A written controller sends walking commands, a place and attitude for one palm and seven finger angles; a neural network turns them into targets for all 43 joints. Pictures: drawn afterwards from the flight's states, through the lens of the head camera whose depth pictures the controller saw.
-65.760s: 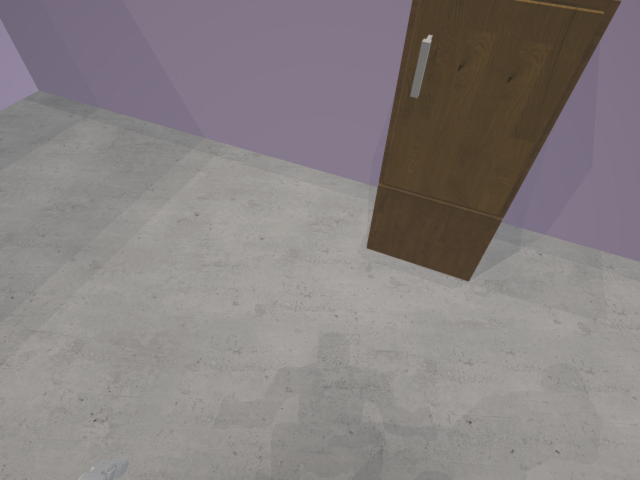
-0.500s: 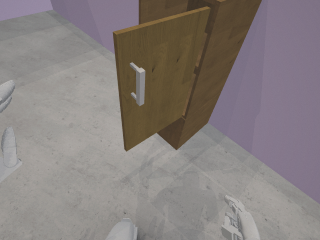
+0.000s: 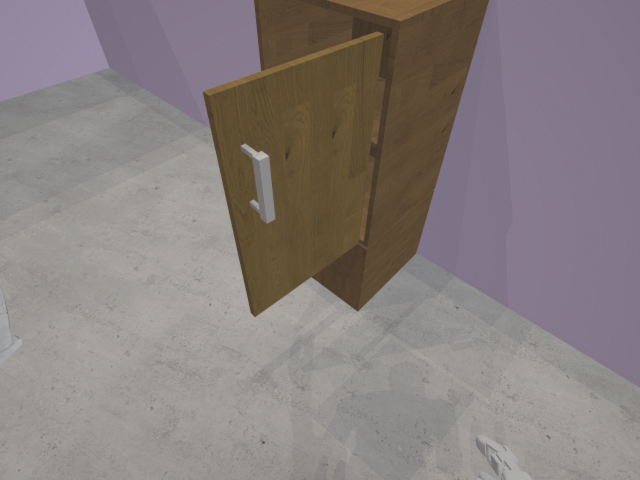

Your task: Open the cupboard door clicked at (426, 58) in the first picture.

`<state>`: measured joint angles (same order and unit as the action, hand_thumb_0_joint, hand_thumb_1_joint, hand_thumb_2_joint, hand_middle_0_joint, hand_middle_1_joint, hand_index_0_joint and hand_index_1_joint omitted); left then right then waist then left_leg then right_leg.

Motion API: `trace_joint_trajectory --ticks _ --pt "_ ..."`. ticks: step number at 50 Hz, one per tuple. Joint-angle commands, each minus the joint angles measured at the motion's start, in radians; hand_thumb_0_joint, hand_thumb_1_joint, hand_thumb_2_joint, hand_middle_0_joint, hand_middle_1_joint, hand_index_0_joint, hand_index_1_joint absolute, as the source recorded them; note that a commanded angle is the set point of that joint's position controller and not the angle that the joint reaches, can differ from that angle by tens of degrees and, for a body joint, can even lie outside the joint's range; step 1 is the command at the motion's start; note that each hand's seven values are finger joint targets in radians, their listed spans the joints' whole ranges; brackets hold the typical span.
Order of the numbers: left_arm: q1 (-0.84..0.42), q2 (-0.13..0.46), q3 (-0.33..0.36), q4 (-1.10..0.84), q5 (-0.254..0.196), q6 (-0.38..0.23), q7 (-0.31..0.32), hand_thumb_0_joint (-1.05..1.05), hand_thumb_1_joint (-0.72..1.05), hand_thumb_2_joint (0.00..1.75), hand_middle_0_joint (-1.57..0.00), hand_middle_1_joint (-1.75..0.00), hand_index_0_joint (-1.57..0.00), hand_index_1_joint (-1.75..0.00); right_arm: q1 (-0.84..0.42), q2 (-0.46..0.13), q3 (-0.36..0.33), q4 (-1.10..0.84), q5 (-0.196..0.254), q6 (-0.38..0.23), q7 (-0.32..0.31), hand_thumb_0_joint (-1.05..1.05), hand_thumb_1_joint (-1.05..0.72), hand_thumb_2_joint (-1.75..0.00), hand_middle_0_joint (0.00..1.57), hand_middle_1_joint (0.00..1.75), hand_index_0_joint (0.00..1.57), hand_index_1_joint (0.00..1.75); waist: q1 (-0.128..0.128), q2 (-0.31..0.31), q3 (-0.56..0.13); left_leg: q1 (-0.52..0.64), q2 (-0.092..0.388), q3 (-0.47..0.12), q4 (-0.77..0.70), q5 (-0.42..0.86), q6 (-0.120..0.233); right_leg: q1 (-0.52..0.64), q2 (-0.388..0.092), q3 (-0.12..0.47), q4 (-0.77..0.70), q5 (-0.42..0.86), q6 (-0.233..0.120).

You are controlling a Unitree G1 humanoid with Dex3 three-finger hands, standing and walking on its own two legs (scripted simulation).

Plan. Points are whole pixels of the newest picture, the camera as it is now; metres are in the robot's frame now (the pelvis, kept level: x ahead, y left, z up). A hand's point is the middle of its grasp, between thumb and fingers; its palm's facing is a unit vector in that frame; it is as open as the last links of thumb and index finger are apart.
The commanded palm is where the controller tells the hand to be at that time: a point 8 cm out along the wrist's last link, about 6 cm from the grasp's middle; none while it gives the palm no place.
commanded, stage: stop stepping back and stand still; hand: left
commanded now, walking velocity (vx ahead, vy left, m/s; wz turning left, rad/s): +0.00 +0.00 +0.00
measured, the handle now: (257, 184) +0.58 +0.15 +0.04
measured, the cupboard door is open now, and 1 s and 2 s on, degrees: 85 85 85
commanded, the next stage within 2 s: let the arm hang, fingers relaxed in 0.08 s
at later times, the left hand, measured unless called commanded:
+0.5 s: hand out of the picture +0.00 +0.18 -0.17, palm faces +0.10 -0.98 -0.18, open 7.0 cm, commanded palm none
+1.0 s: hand out of the picture -0.11 +0.20 -0.16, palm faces +0.10 -0.97 -0.20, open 7.4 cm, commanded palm none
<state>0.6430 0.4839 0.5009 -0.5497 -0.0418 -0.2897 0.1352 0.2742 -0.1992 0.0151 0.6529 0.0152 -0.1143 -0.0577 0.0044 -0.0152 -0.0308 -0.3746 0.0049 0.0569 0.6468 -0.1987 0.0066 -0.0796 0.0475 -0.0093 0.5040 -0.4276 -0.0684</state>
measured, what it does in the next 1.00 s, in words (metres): shifts its weight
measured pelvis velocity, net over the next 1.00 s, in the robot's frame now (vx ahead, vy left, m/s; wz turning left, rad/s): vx -0.07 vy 0.03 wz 0.07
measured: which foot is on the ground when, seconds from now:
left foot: down 0.00-1.00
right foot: down 0.00-1.00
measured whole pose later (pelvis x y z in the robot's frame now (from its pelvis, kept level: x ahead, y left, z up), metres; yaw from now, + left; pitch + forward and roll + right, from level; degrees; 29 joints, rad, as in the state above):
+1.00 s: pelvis -0.07 +0.03 +0.01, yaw +4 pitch -2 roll +0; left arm 0.33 0.15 0.00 1.14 0.01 0.01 0.02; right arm 0.27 -0.14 0.01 1.14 -0.02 0.02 -0.03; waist -0.01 0.02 0.03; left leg -0.25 -0.03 0.00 0.41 -0.12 0.02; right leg -0.11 0.00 -0.07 0.44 -0.29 -0.02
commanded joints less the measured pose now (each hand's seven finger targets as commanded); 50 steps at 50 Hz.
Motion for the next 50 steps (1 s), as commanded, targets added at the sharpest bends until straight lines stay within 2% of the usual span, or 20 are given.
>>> trace_joint_trajectory --ticks 1,2,3,5,8,9,10,11,12,13,15,16,18,20,21,25,30,36,46,50 --pt "-0.187 0.074 0.026 0.091 -0.013 0.021 0.019 0.0 0.9 0.9 -0.2 -0.3 -0.2 -0.3 -0.09 -0.152 -0.067 -0.119 0.001 -0.043 -0.027 0.0 -0.9 -0.9 0.2 0.3 0.2 0.3 -0.031 0.04 -0.111 0.373 0.137 -0.145 -0.145 0.552 0.101 -0.196 -0.077 0.027 0.148 0.554 0.157" --pt "-0.209 0.045 -0.027 0.107 -0.016 0.028 0.007 0.0 0.9 0.9 -0.2 -0.3 -0.2 -0.3 -0.09 -0.158 -0.07 -0.124 0.011 -0.045 -0.024 0.0 -0.9 -0.9 0.2 0.3 0.2 0.3 -0.028 0.055 -0.1 0.366 0.203 -0.224 -0.182 0.516 0.143 -0.239 -0.064 0.038 0.192 0.245 0.165" --pt "-0.203 0.049 -0.025 0.112 -0.007 0.038 0.01 0.0 0.9 0.9 -0.2 -0.3 -0.2 -0.3 -0.098 -0.15 -0.066 -0.136 0.002 -0.047 -0.022 0.0 -0.9 -0.9 0.2 0.3 0.2 0.3 -0.011 0.068 -0.056 0.308 0.235 -0.291 -0.219 0.524 0.169 -0.253 -0.04 0.044 0.171 0.082 0.149" --pt "-0.245 0.06 -0.053 0.014 0.012 0.05 0.002 0.0 0.9 0.9 -0.2 -0.3 -0.2 -0.3 -0.14 -0.145 -0.055 -0.146 -0.014 -0.055 -0.019 0.0 -0.9 -0.9 0.2 0.3 0.2 0.3 -0.01 0.084 0.013 0.141 0.232 -0.301 -0.306 0.298 0.145 -0.169 -0.047 0.035 0.088 -0.017 0.105" --pt "-0.233 0.129 0.006 -0.161 0.023 0.033 0.005 0.0 0.9 0.9 -0.2 -0.3 -0.2 -0.3 -0.183 -0.136 -0.045 -0.179 -0.016 -0.069 -0.022 0.0 -0.9 -0.9 0.2 0.3 0.2 0.3 0.004 0.057 0.024 0.005 0.121 -0.193 -0.28 -0.044 0.081 -0.055 -0.08 0.076 -0.119 0.13 0.076" --pt "-0.229 -0.072 -0.358 0.751 0.103 0.2 -0.112 0.0 0.9 0.9 -0.2 -0.3 -0.2 -0.3 -0.222 -0.284 -0.089 0.093 -0.033 -0.054 0.053 0.0 -0.9 -0.9 0.2 0.3 0.2 0.3 -0.008 0.01 0.008 -0.007 0.082 -0.169 -0.009 0.222 0.052 -0.17 -0.202 0.104 -0.035 0.47 0.018" --pt "-0.237 -0.09 -0.369 0.778 0.079 0.261 -0.121 0.0 0.9 0.9 -0.2 -0.3 -0.2 -0.3 -0.142 -0.192 -0.083 0.074 -0.016 0.015 0.054 0.0 -0.9 -0.9 0.2 0.3 0.2 0.3 -0.013 -0.032 -0.085 0.067 0.073 -0.117 0.015 0.177 0.022 -0.142 -0.246 0.176 -0.04 0.653 -0.003" --pt "-0.244 -0.095 -0.383 0.767 0.073 0.268 -0.125 0.0 0.9 0.9 -0.2 -0.3 -0.2 -0.3 -0.121 -0.182 -0.078 0.057 -0.018 0.031 0.053 0.0 -0.9 -0.9 0.2 0.3 0.2 0.3 -0.019 -0.04 -0.076 0.057 0.063 -0.113 0.049 0.064 0.011 -0.147 -0.269 0.182 -0.037 0.69 -0.013" --pt "-0.284 -0.087 -0.387 0.806 0.077 0.257 -0.125 0.0 0.9 0.9 -0.2 -0.3 -0.2 -0.3 -0.112 -0.184 -0.079 0.069 -0.027 0.038 0.052 0.0 -0.9 -0.9 0.2 0.3 0.2 0.3 -0.015 -0.136 -0.075 -0.009 0.049 -0.113 0.083 -0.024 0.012 -0.103 -0.274 0.191 -0.03 0.743 -0.019" --pt "-0.311 -0.074 -0.391 0.849 0.077 0.256 -0.123 0.0 0.9 0.9 -0.2 -0.3 -0.2 -0.3 -0.115 -0.193 -0.077 0.061 -0.03 0.054 0.053 0.0 -0.9 -0.9 0.2 0.3 0.2 0.3 -0.014 -0.168 -0.049 -0.053 0.033 -0.113 0.108 -0.111 0.013 -0.078 -0.287 0.187 -0.025 0.763 -0.044" --pt "-0.344 -0.076 -0.406 0.943 0.081 0.267 -0.116 0.0 0.9 0.9 -0.2 -0.3 -0.2 -0.3 -0.136 -0.186 -0.074 0.059 -0.038 0.082 0.053 0.0 -0.9 -0.9 0.2 0.3 0.2 0.3 -0.008 -0.235 0.009 -0.079 0.014 -0.099 0.119 -0.165 0.016 -0.061 -0.278 0.16 -0.021 0.82 -0.065" --pt "-0.358 -0.08 -0.414 0.995 0.08 0.274 -0.111 0.0 0.9 0.9 -0.2 -0.3 -0.2 -0.3 -0.141 -0.179 -0.071 0.065 -0.042 0.095 0.05 0.0 -0.9 -0.9 0.2 0.3 0.2 0.3 -0.008 -0.223 0.041 -0.064 0.012 -0.092 0.091 -0.135 0.018 -0.063 -0.269 0.147 -0.017 0.857 -0.056" --pt "-0.369 -0.092 -0.433 1.093 0.074 0.289 -0.106 0.0 0.9 0.9 -0.2 -0.3 -0.2 -0.3 -0.119 -0.15 -0.055 0.098 -0.049 0.112 0.045 0.0 -0.9 -0.9 0.2 0.3 0.2 0.3 -0.013 -0.102 0.067 0.024 0.023 -0.091 -0.021 0.084 0.022 -0.075 -0.229 0.106 0.015 0.867 0.003" --pt "-0.345 -0.108 -0.445 1.185 0.064 0.297 -0.1 0.0 0.9 0.9 -0.2 -0.3 -0.2 -0.3 -0.072 -0.155 -0.043 0.153 -0.053 0.115 0.036 0.0 -0.9 -0.9 0.2 0.3 0.2 0.3 -0.009 0.039 0.031 0.158 0.072 -0.138 -0.074 0.408 0.044 -0.104 -0.174 0.073 0.033 0.709 0.073" --pt "-0.339 -0.117 -0.45 1.231 0.057 0.298 -0.097 0.0 0.9 0.9 -0.2 -0.3 -0.2 -0.3 -0.061 -0.154 -0.039 0.176 -0.049 0.116 0.03 0.0 -0.9 -0.9 0.2 0.3 0.2 0.3 -0.005 0.118 0.013 0.185 0.096 -0.156 -0.077 0.483 0.054 -0.1 -0.155 0.064 0.01 0.601 0.081" --pt "-0.327 -0.164 -0.448 1.387 0.05 0.301 -0.101 0.0 0.9 0.9 -0.2 -0.3 -0.2 -0.3 -0.068 -0.118 -0.031 0.242 -0.042 0.123 0.017 0.0 -0.9 -0.9 0.2 0.3 0.2 0.3 0.002 0.224 0.012 0.139 0.09 -0.179 -0.153 0.282 0.048 -0.03 -0.141 0.069 -0.097 0.361 0.048" --pt "-0.331 -0.172 -0.468 1.518 0.048 0.301 -0.113 0.0 0.9 0.9 -0.2 -0.3 -0.2 -0.3 -0.034 -0.122 -0.031 0.321 -0.037 0.13 0.018 0.0 -0.9 -0.9 0.2 0.3 0.2 0.3 -0.01 0.118 0.05 0.141 0.088 -0.203 -0.239 0.044 0.039 -0.063 -0.132 0.065 -0.178 0.151 0.011" --pt "-0.295 -0.197 -0.479 1.616 0.048 0.298 -0.112 0.0 0.9 0.9 -0.2 -0.3 -0.2 -0.3 0.006 -0.111 -0.035 0.395 -0.035 0.129 0.018 0.0 -0.9 -0.9 0.2 0.3 0.2 0.3 -0.014 0.003 0.11 0.145 0.086 -0.213 -0.311 -0.05 0.042 -0.116 -0.125 0.048 -0.203 0.072 0.01" --pt "-0.247 -0.224 -0.482 1.67 0.05 0.294 -0.103 0.0 0.9 0.9 -0.2 -0.3 -0.2 -0.3 0.04 -0.057 -0.032 0.459 -0.037 0.128 0.021 0.0 -0.9 -0.9 0.2 0.3 0.2 0.3 -0.01 0.003 0.146 0.132 0.072 -0.198 -0.347 -0.079 0.04 -0.158 -0.13 0.047 -0.191 0.044 0.019" --pt "-0.234 -0.235 -0.481 1.675 0.051 0.291 -0.101 0.0 0.9 0.9 -0.2 -0.3 -0.2 -0.3 0.041 -0.046 -0.03 0.465 -0.038 0.123 0.02 0.0 -0.9 -0.9 0.2 0.3 0.2 0.3 -0.007 0.044 0.143 0.135 0.071 -0.195 -0.352 -0.058 0.04 -0.153 -0.131 0.044 -0.181 0.071 0.02"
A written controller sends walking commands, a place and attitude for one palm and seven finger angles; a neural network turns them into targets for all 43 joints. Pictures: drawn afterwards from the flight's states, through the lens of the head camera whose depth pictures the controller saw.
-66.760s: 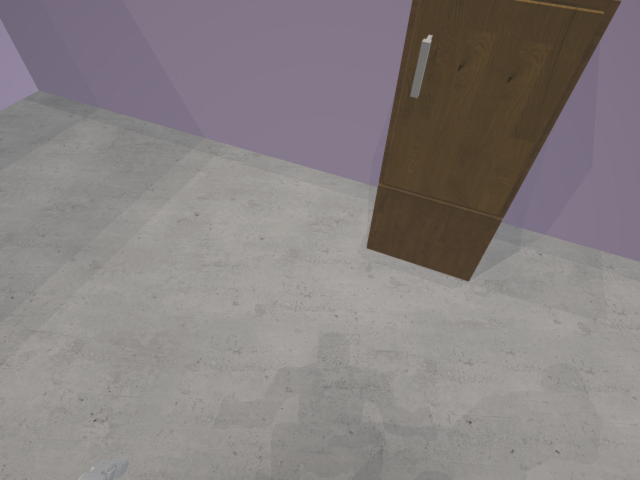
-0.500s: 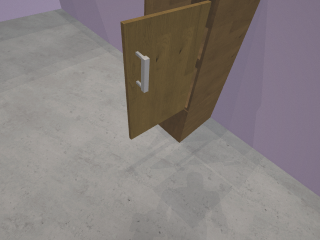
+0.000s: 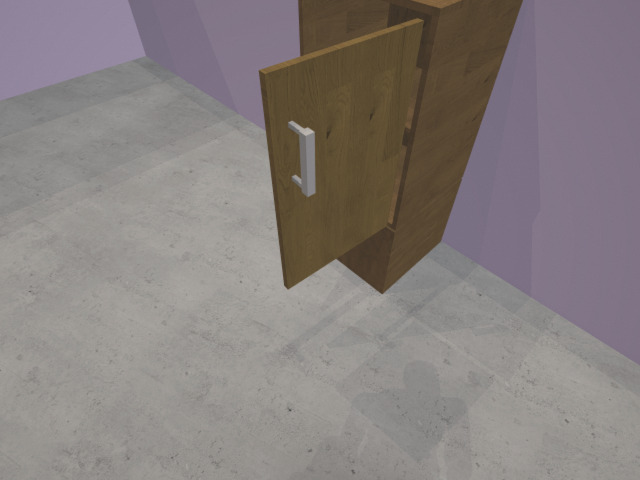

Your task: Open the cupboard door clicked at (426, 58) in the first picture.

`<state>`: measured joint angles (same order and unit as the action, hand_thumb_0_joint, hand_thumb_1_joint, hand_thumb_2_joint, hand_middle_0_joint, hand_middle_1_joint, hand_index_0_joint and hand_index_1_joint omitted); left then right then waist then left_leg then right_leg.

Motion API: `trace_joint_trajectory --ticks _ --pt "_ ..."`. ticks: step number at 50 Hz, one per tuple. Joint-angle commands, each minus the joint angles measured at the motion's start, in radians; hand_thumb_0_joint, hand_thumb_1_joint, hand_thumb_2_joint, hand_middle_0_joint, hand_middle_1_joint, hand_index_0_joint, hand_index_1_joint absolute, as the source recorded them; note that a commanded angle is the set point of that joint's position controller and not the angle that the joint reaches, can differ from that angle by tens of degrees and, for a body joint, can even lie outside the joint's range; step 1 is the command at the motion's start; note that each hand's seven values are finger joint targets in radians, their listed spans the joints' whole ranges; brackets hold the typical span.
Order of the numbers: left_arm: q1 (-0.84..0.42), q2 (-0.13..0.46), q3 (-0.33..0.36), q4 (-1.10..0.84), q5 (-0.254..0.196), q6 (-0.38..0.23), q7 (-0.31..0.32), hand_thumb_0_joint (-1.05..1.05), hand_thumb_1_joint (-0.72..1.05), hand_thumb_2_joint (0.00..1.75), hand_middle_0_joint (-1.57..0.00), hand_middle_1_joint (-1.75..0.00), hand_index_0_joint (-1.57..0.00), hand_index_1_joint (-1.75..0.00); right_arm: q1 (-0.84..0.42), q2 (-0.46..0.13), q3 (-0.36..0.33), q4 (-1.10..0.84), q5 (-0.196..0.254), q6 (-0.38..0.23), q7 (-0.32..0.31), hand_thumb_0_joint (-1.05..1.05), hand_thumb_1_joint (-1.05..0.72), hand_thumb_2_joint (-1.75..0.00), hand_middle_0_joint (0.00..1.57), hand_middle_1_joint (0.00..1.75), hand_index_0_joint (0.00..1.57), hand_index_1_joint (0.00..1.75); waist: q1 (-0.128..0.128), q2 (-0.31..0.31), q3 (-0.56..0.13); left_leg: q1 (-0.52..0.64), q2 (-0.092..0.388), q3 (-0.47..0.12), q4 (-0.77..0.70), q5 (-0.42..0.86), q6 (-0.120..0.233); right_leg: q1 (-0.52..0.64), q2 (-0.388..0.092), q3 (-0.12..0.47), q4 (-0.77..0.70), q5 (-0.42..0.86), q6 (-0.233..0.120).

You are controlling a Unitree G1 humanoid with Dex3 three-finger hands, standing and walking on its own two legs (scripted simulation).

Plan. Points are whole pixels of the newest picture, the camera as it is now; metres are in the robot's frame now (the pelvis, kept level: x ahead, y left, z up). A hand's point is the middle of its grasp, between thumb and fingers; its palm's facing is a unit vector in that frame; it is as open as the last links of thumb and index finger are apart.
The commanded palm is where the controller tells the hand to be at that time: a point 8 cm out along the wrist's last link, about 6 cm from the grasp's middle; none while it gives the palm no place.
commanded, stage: let the arm hang, fingers relaxed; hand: left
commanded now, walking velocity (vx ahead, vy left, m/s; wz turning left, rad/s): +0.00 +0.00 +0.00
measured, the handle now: (301, 159) +0.66 +0.07 +0.03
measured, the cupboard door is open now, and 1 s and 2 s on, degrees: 85 85 85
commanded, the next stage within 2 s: look to check the result in 0.28 s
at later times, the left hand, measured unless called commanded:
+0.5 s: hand out of the picture -0.02 +0.15 -0.18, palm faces +0.03 -0.98 -0.18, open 7.4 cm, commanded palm none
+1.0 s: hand out of the picture +0.02 +0.16 -0.18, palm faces +0.02 -0.98 -0.19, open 7.4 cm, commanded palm none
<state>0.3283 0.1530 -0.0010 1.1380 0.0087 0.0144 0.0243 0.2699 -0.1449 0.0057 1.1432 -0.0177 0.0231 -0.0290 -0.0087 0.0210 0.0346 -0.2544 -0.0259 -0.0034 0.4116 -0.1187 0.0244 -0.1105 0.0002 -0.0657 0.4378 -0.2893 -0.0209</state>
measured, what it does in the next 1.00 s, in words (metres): stands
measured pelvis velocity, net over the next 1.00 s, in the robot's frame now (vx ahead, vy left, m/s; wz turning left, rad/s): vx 0.03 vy -0.02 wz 0.00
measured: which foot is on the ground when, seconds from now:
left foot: down 0.00-1.00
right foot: down 0.00-1.00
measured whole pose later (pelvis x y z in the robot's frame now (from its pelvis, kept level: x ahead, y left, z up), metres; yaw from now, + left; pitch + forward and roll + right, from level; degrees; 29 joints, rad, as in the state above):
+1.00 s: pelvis +0.03 -0.02 +0.00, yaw +0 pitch -2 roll +0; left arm 0.29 0.15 0.00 1.13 0.01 -0.01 0.03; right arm 0.22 -0.16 0.00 1.15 -0.01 0.00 -0.04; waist -0.01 0.00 0.05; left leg -0.22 -0.01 -0.01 0.42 -0.16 0.00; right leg -0.06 0.02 -0.07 0.39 -0.31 -0.04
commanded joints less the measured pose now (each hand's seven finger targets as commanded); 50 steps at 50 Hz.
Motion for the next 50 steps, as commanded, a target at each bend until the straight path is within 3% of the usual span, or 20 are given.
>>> trace_joint_trajectory --ticks 1,6,20,25,32,50 --pt "0.081 0.094 0.022 -0.012 0.0 -0.014 0.01 0.0 0.9 0.9 -0.2 -0.3 -0.2 -0.3 0.05 -0.096 -0.021 -0.023 -0.004 -0.016 -0.01 0.0 -0.9 -0.9 0.2 0.3 0.2 0.3 0.005 -0.001 0.075 0.012 0.1 -0.134 -0.113 -0.126 0.022 -0.118 -0.082 0.102 -0.115 -0.06 -0.027" --pt "0.083 0.084 0.021 -0.011 -0.001 -0.017 0.012 0.0 0.9 0.9 -0.2 -0.3 -0.2 -0.3 0.058 -0.082 -0.02 -0.017 -0.004 -0.016 -0.01 0.0 -0.9 -0.9 0.2 0.3 0.2 0.3 0.002 0.002 0.094 0.017 0.093 -0.12 -0.097 -0.103 0.017 -0.136 -0.088 0.105 -0.125 -0.064 -0.03" --pt "0.086 0.068 0.022 -0.011 -0.003 -0.026 0.016 0.0 0.9 0.9 -0.2 -0.3 -0.2 -0.3 0.067 -0.067 -0.022 -0.011 -0.001 -0.021 -0.014 0.0 -0.9 -0.9 0.2 0.3 0.2 0.3 0.0 -0.024 0.065 0.055 0.095 -0.096 -0.042 0.024 0.017 -0.115 -0.098 0.104 -0.132 0.025 -0.028" --pt "0.091 0.068 0.022 -0.008 -0.004 -0.026 0.018 0.0 0.9 0.9 -0.2 -0.3 -0.2 -0.3 0.059 -0.073 -0.022 -0.01 0.0 -0.022 -0.016 0.0 -0.9 -0.9 0.2 0.3 0.2 0.3 0.002 -0.001 0.063 0.06 0.101 -0.101 -0.043 0.041 0.02 -0.101 -0.097 0.102 -0.129 0.044 -0.027" --pt "0.085 0.082 0.025 -0.01 -0.003 -0.028 0.018 0.0 0.9 0.9 -0.2 -0.3 -0.2 -0.3 0.048 -0.09 -0.023 -0.011 0.003 -0.025 -0.017 0.0 -0.9 -0.9 0.2 0.3 0.2 0.3 0.005 -0.032 0.054 0.071 0.104 -0.099 -0.037 0.069 0.023 -0.083 -0.096 0.097 -0.129 0.077 -0.025" --pt "0.039 0.117 0.029 -0.023 -0.003 -0.033 0.016 0.0 0.9 0.9 -0.2 -0.3 -0.2 -0.3 -0.005 -0.129 -0.025 -0.017 0.001 -0.031 -0.016 0.0 -0.9 -0.9 0.2 0.3 0.2 0.3 0.005 -0.022 0.041 0.096 0.109 -0.092 -0.038 0.121 0.018 -0.048 -0.106 0.103 -0.139 0.174 -0.02"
